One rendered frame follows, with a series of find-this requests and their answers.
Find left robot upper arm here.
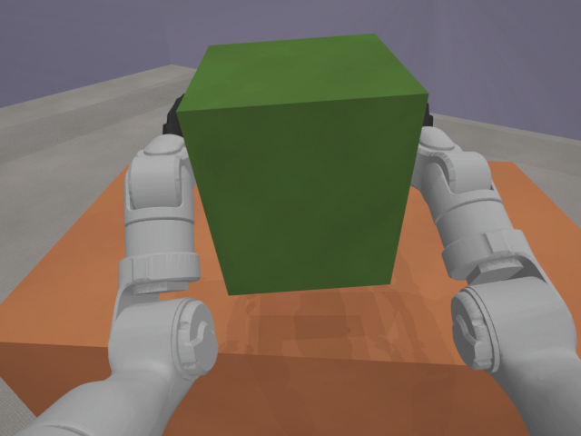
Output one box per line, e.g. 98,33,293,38
13,297,219,436

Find right robot forearm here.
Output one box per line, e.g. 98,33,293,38
410,126,577,346

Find left robot hand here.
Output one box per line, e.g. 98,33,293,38
162,94,185,137

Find right robot hand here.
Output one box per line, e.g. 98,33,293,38
422,103,433,127

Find right robot upper arm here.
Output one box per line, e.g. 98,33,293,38
451,276,581,436

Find carton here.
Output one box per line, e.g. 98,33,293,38
176,34,428,296

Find left robot forearm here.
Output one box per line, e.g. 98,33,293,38
108,134,201,369

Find pedestal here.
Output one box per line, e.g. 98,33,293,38
0,161,581,436

